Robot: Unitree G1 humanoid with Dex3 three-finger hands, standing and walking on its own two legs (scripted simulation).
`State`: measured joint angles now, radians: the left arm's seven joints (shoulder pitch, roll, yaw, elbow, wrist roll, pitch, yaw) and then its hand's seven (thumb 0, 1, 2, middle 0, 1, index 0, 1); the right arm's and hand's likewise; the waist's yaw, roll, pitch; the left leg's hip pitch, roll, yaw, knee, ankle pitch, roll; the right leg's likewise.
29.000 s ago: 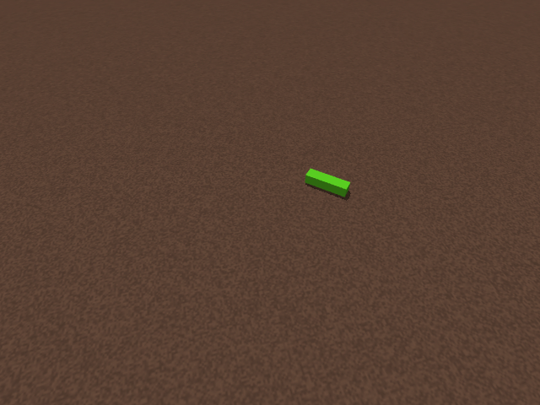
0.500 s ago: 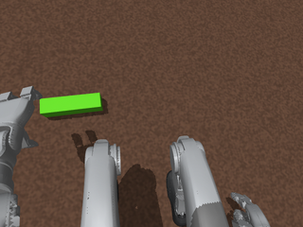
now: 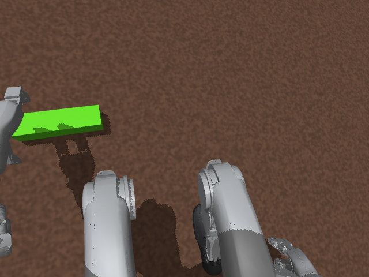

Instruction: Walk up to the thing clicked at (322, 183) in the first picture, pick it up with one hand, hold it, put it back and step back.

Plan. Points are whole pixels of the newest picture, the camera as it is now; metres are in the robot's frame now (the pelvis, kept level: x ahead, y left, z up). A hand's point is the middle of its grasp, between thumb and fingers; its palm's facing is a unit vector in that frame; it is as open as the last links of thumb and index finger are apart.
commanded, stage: rise first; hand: left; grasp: from above
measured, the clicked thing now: (59, 122) +0.49 +0.30 -0.32
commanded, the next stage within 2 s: approach in 1.98 s
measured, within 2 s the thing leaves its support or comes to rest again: neither
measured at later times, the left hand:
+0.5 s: hand (22, 129) +0.43 +0.34 -0.19, palm faces -0.43 -0.12 -0.89, open 14.1 cm
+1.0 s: hand (23, 127) +0.44 +0.34 -0.20, palm faces -0.42 -0.12 -0.90, open 14.2 cm
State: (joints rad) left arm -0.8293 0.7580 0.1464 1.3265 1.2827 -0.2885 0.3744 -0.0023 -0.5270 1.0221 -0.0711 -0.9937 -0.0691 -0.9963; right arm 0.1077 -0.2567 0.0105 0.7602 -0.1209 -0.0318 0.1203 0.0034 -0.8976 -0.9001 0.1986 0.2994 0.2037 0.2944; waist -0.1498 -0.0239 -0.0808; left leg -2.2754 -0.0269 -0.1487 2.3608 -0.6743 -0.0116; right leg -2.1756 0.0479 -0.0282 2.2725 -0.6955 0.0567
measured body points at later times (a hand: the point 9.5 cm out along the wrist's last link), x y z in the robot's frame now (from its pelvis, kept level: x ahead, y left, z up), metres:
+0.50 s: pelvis +0.00 -0.01 -0.02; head +0.24 +0.07 +0.35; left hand +0.45 +0.34 -0.14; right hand +0.07 -0.28 -0.12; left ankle +0.08 +0.12 -0.31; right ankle +0.10 -0.14 -0.31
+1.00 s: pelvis +0.01 +0.00 -0.03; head +0.25 +0.09 +0.34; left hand +0.46 +0.35 -0.15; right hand +0.08 -0.28 -0.13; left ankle +0.08 +0.12 -0.31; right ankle +0.10 -0.14 -0.31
